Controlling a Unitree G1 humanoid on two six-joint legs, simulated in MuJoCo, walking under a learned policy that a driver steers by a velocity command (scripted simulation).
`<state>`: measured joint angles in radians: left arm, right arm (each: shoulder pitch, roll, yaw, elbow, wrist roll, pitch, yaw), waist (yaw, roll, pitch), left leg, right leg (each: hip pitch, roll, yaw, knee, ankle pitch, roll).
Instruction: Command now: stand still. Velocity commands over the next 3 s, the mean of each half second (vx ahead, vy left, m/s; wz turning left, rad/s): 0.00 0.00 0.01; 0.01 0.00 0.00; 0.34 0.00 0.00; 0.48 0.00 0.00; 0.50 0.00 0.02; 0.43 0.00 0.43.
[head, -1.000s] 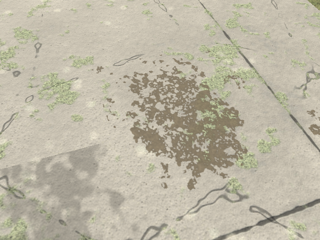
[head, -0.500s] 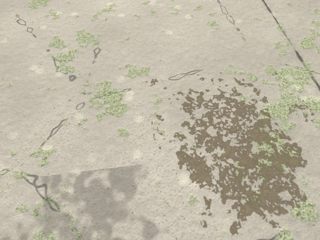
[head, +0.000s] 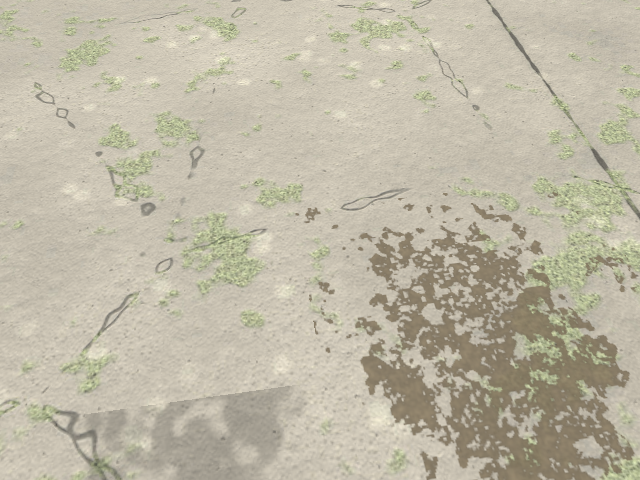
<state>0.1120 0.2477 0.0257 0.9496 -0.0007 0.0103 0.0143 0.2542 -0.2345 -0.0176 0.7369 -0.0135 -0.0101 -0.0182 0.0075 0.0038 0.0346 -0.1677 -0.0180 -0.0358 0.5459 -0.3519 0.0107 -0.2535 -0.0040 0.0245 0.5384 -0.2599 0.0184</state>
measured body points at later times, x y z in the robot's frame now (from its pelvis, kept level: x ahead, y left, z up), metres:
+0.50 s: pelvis +0.00 +0.01 +0.00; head +0.00 +0.01 +0.45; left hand +0.06 +0.27 -0.14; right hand +0.05 -0.25 -0.13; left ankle -0.04 +0.11 -0.73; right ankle +0.02 -0.13 -0.73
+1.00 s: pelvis +0.00 +0.01 +0.01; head +0.00 +0.01 +0.45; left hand +0.02 +0.26 -0.15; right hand +0.00 -0.24 -0.15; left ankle -0.04 +0.11 -0.73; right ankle +0.02 -0.13 -0.73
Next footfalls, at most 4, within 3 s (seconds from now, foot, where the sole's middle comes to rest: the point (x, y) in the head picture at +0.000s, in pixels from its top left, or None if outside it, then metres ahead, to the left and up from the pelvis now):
1.70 left None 0.47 0.08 -0.77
2.24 right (405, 368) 0.77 -0.16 -0.77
2.82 left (304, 266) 1.08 0.08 -0.77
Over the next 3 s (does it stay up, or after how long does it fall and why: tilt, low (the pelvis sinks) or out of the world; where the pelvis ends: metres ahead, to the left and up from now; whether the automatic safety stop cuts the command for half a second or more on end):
stays up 1.00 0.00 0.00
